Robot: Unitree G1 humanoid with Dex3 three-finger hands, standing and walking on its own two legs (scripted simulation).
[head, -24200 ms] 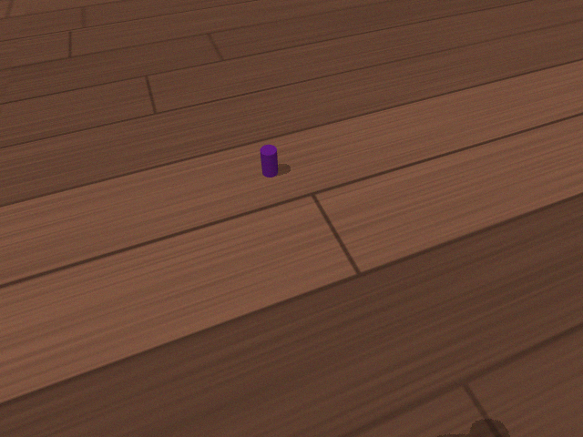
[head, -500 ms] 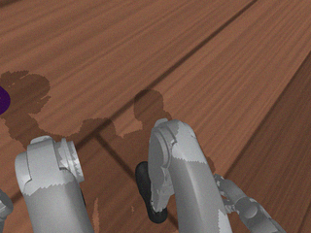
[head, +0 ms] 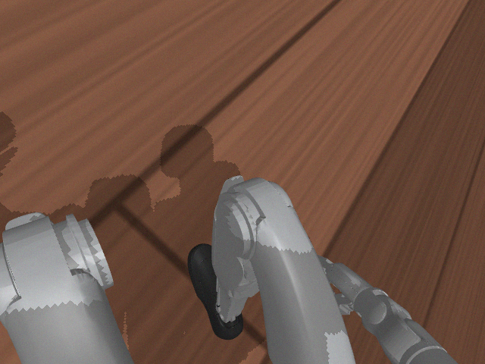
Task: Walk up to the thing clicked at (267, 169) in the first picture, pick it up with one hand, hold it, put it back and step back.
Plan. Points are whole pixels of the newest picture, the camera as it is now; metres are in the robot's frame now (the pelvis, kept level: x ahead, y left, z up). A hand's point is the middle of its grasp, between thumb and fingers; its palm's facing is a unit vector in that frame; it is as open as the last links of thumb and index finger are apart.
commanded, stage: lower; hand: left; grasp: from the side
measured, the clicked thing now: out of the picture +0.42 +0.35 -0.18
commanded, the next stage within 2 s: loosen in 0.56 s
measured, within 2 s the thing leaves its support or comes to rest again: rests again in 0.90 s
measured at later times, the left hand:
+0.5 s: hand out of the picture +0.42 +0.36 -0.17, palm faces +0.52 -0.86 -0.01, open 11.2 cm
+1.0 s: hand out of the picture +0.43 +0.35 -0.17, palm faces +0.51 -0.86 +0.00, open 11.9 cm
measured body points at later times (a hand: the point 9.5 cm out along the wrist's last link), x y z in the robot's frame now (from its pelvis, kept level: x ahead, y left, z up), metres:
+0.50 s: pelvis +0.00 +0.01 +0.00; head +0.24 +0.18 +0.33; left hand +0.39 +0.40 -0.17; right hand +0.16 -0.25 -0.05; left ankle +0.08 +0.13 -0.25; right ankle +0.11 -0.11 -0.25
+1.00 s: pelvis -0.01 +0.01 -0.01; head +0.23 +0.19 +0.32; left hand +0.40 +0.40 -0.17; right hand +0.17 -0.24 -0.04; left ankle +0.08 +0.13 -0.25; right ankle +0.11 -0.11 -0.25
